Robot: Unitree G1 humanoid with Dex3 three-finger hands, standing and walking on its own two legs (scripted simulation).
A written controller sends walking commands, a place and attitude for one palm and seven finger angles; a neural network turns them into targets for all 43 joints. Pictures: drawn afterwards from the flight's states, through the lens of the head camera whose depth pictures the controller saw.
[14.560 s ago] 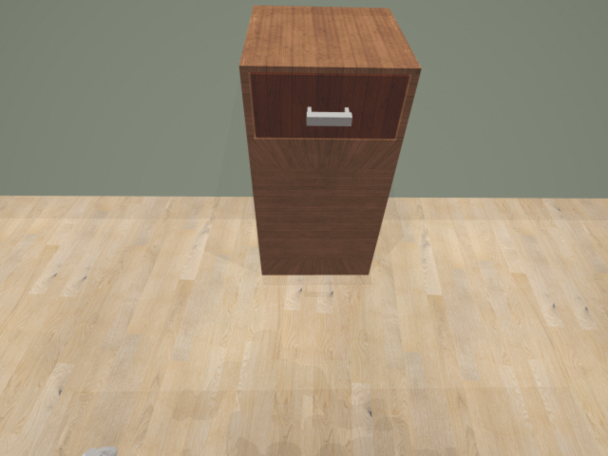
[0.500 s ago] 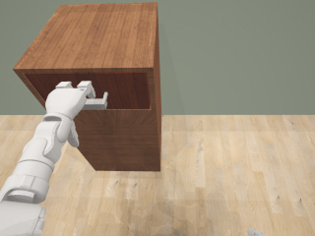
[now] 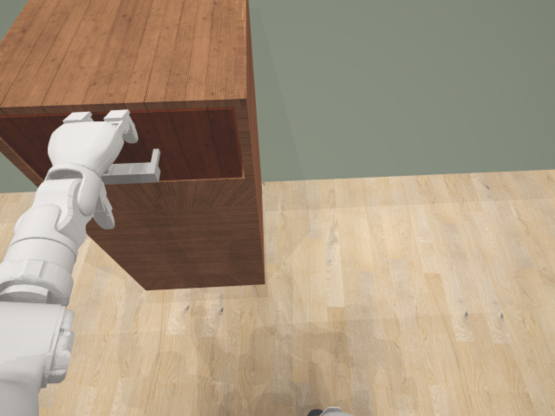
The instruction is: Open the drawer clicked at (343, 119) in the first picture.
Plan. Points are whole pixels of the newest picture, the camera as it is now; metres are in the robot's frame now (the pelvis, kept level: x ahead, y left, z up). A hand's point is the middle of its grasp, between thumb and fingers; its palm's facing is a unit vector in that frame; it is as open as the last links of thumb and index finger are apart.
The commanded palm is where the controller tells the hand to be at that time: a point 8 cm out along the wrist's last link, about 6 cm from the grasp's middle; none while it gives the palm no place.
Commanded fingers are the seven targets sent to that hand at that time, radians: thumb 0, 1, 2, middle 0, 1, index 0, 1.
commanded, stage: move the hooked fingers above the handle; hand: left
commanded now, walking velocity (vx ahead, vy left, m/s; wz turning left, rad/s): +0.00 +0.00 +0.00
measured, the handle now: (126, 164) +0.52 +0.27 +0.00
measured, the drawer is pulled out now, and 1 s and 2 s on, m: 0.00 0.00 0.00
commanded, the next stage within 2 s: lower the fingers behind the handle in 0.78 s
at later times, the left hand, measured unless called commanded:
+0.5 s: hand (101, 169) +0.47 +0.27 +0.05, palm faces -0.07 -0.01 -1.00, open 13.8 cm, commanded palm +0.45 +0.27 +0.11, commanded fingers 0.00 -0.50 0.30 -0.30 -1.20 -0.30 -1.20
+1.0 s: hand (101, 170) +0.47 +0.28 +0.05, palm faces -0.07 -0.02 -1.00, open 13.9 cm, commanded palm +0.45 +0.27 +0.10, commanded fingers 0.00 -0.50 0.30 -0.30 -1.20 -0.30 -1.20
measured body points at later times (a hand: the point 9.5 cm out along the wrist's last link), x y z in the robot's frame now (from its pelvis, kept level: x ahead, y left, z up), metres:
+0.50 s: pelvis +0.00 +0.01 +0.00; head +0.09 +0.00 +0.44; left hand +0.46 +0.27 +0.11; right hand +0.04 -0.27 -0.13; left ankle -0.05 +0.09 -0.72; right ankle +0.02 -0.11 -0.72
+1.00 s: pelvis +0.01 +0.01 +0.00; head +0.10 +0.00 +0.44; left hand +0.46 +0.27 +0.10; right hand +0.04 -0.27 -0.13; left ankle -0.05 +0.09 -0.72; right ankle +0.02 -0.11 -0.72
